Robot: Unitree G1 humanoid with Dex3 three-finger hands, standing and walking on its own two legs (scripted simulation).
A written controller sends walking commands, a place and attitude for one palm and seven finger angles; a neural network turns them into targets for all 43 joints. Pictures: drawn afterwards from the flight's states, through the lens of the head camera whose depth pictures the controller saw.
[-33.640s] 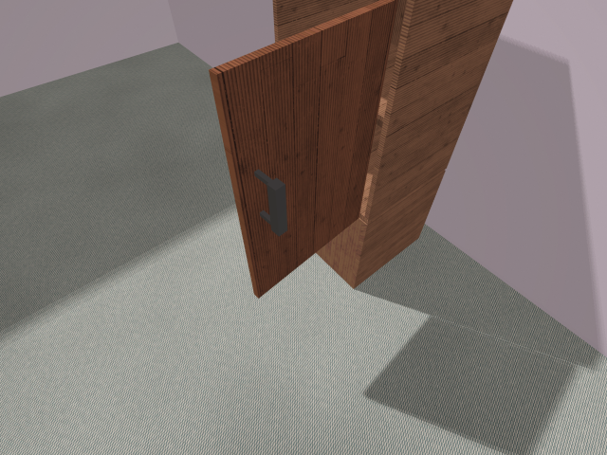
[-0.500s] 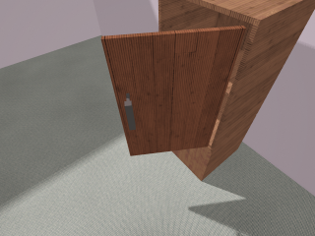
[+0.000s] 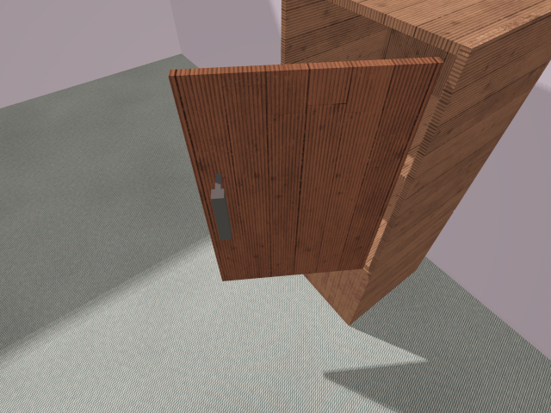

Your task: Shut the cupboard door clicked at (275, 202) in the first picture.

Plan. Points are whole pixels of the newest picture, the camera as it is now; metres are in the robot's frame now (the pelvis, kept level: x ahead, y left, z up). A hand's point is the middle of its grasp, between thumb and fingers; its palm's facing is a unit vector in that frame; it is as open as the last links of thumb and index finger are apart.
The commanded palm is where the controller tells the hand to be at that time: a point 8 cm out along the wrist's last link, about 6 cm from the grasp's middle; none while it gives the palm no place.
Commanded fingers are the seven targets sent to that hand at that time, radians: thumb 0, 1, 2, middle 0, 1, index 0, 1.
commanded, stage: shuffle to correct the standing spot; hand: left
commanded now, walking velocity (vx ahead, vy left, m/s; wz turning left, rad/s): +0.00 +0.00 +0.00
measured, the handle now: (222, 207) +0.46 +0.13 -0.01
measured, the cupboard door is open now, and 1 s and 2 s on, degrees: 59 59 59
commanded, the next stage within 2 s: come to a stop and stand still in 0.94 s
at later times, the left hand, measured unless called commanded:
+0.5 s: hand out of the picture +0.02 +0.13 -0.19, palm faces +0.08 -0.98 -0.18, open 7.4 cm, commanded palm none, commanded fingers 0.00 0.90 0.90 -0.20 -0.30 -0.20 -0.30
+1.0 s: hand out of the picture +0.07 +0.10 -0.18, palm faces +0.18 -0.97 -0.17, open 7.4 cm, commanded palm none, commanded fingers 0.00 0.90 0.90 -0.20 -0.30 -0.20 -0.30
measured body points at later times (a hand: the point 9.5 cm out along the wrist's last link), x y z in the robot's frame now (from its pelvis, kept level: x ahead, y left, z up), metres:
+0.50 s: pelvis +0.03 -0.04 -0.01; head +0.06 -0.03 +0.44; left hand +0.01 +0.19 -0.17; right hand +0.02 -0.25 -0.17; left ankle -0.05 +0.09 -0.74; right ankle +0.00 -0.11 -0.74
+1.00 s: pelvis +0.06 -0.09 +0.00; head +0.11 -0.06 +0.45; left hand +0.06 +0.15 -0.16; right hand +0.10 -0.31 -0.15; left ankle +0.01 +0.05 -0.74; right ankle +0.09 -0.26 -0.70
